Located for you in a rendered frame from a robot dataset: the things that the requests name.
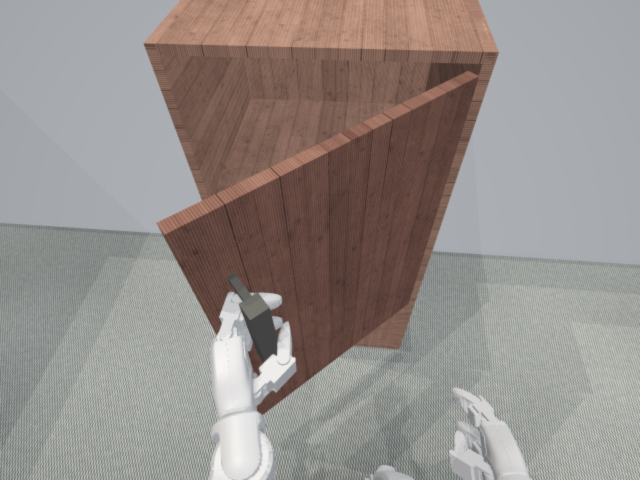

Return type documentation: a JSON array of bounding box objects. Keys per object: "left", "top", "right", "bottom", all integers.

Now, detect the left robot hand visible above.
[{"left": 210, "top": 292, "right": 296, "bottom": 420}]

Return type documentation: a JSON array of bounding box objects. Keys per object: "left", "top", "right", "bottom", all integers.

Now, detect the handle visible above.
[{"left": 227, "top": 273, "right": 278, "bottom": 363}]

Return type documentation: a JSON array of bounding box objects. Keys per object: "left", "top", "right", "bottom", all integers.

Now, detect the right robot hand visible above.
[{"left": 449, "top": 387, "right": 530, "bottom": 480}]

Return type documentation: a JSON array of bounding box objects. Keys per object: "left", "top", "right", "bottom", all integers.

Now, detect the left robot forearm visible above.
[{"left": 209, "top": 410, "right": 276, "bottom": 480}]

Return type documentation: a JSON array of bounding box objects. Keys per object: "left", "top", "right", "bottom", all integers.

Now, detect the cupboard door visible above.
[{"left": 157, "top": 71, "right": 479, "bottom": 415}]

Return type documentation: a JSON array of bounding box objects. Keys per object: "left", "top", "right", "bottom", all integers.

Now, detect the right robot shin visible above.
[{"left": 375, "top": 465, "right": 395, "bottom": 473}]

